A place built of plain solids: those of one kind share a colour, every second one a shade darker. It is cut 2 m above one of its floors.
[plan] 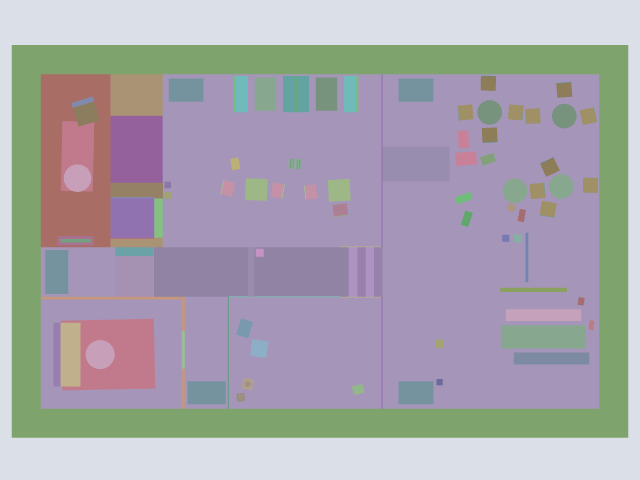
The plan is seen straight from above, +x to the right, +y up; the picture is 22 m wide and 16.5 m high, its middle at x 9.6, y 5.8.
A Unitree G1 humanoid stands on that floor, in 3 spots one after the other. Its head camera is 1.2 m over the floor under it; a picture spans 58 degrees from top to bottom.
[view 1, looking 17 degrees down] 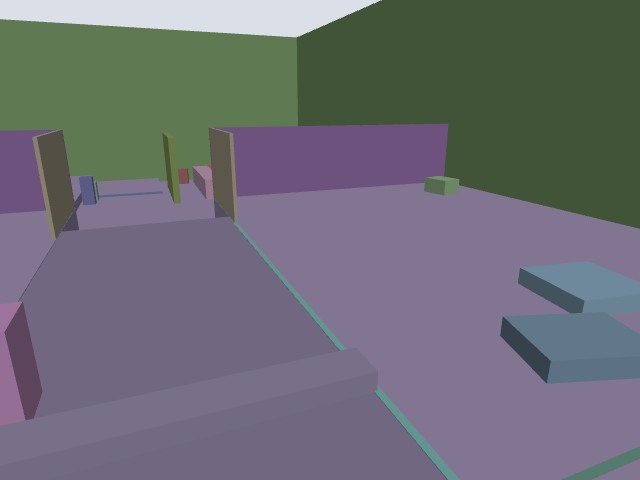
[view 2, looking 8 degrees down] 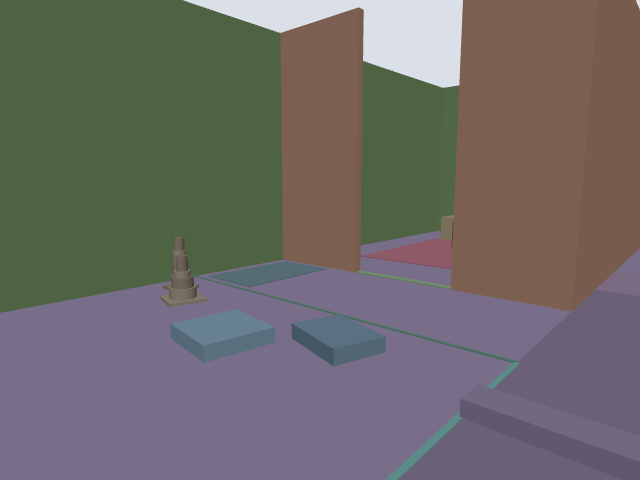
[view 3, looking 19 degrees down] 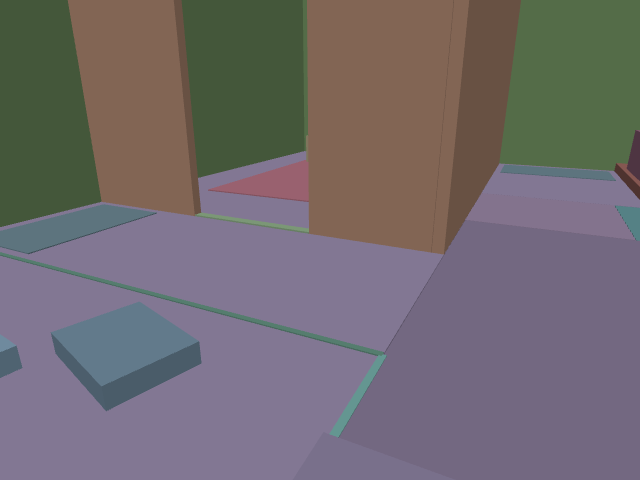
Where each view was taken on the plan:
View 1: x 5.70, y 4.70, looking -22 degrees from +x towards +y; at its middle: floor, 4.11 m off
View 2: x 9.34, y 4.70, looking -138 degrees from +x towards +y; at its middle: part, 5.97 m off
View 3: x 8.19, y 4.36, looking -154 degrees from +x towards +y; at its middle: floor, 3.68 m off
